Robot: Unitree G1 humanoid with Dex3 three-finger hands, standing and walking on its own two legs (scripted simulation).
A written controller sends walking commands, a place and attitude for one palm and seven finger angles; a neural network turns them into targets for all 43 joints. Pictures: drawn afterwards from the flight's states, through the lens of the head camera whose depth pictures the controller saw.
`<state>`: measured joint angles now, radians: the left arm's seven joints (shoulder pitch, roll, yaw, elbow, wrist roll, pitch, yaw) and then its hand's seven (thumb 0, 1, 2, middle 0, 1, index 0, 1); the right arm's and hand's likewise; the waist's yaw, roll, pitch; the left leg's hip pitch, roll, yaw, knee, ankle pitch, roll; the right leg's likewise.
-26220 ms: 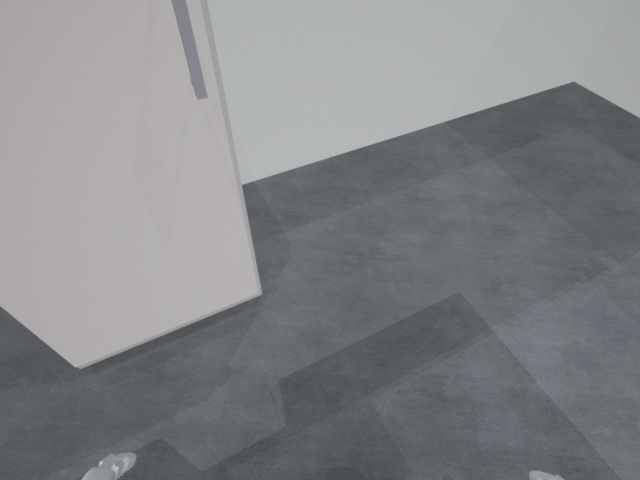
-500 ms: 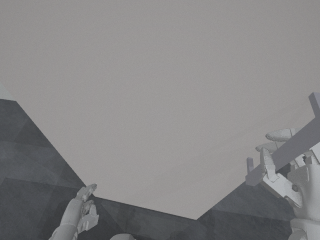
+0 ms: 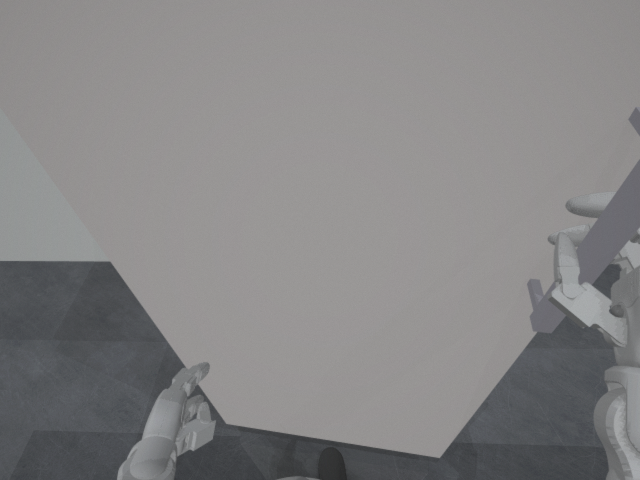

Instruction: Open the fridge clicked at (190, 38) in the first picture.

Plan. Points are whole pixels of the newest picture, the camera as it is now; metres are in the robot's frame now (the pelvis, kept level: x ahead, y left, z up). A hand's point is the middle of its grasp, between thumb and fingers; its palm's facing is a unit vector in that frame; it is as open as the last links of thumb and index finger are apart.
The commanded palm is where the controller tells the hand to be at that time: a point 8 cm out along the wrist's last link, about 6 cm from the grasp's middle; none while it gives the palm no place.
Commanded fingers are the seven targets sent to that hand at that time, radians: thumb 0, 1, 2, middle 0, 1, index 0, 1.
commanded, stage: walk backward, drawing the door open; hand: right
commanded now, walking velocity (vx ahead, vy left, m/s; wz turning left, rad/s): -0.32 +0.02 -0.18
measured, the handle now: (584, 240) +0.30 -0.20 +0.22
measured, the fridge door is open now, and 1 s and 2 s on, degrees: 7 36 60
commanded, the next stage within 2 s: none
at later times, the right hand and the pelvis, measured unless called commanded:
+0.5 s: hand (573, 444) +0.13 -0.14 +0.20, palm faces +0.35 +0.91 -0.23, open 6.5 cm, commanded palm +0.08 -0.18 +0.20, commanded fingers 0.00 -0.90 -0.90 0.45 1.40 0.45 1.40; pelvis -0.15 +0.05 +0.02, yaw -3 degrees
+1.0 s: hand out of the picture -0.01 -0.07 +0.20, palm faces +0.38 +0.88 -0.27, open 7.4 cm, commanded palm -0.06 -0.10 +0.20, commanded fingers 0.00 -0.90 -0.90 0.45 1.40 0.45 1.40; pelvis -0.25 +0.15 +0.01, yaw -19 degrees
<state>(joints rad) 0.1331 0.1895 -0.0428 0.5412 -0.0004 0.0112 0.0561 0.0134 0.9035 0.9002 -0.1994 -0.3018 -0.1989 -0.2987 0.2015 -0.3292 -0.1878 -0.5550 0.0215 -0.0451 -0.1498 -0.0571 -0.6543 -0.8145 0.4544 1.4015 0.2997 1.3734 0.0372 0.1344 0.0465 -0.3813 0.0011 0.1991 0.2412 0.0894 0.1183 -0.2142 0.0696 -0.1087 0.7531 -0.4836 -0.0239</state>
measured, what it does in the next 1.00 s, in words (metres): walks backwards, turning right: right foot, then left foot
